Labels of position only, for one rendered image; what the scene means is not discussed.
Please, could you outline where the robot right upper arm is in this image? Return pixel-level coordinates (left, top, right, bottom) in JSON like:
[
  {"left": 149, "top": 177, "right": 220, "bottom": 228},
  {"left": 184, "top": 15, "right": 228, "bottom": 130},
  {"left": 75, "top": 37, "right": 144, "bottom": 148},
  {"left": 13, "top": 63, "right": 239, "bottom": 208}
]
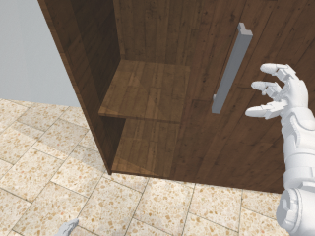
[{"left": 276, "top": 188, "right": 315, "bottom": 236}]

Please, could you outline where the right robot hand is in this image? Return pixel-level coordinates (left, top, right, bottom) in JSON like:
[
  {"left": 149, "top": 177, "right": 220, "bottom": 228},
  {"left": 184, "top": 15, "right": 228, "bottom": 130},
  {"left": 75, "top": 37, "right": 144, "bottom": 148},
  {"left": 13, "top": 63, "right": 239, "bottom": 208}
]
[{"left": 245, "top": 63, "right": 309, "bottom": 120}]

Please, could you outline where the left robot hand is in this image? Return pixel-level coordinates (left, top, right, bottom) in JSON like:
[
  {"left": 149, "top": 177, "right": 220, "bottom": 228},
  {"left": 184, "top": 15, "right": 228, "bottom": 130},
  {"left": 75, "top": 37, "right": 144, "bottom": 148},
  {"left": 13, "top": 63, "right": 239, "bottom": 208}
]
[{"left": 53, "top": 218, "right": 79, "bottom": 236}]

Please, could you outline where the wardrobe door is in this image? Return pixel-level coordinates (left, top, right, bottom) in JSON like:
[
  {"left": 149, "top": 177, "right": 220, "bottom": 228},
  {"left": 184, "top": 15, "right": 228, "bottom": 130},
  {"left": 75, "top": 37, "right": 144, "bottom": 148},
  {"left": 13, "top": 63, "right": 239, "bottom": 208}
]
[{"left": 169, "top": 0, "right": 315, "bottom": 194}]

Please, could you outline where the handle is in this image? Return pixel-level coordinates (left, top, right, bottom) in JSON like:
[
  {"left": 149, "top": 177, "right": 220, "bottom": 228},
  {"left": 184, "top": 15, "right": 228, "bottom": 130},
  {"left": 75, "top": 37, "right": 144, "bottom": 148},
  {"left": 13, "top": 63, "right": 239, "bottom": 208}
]
[{"left": 212, "top": 23, "right": 253, "bottom": 114}]

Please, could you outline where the robot right forearm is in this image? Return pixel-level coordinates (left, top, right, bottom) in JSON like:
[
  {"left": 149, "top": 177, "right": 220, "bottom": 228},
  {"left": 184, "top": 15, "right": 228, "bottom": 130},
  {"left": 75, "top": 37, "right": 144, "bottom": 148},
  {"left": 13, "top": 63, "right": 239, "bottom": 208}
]
[{"left": 281, "top": 107, "right": 315, "bottom": 193}]

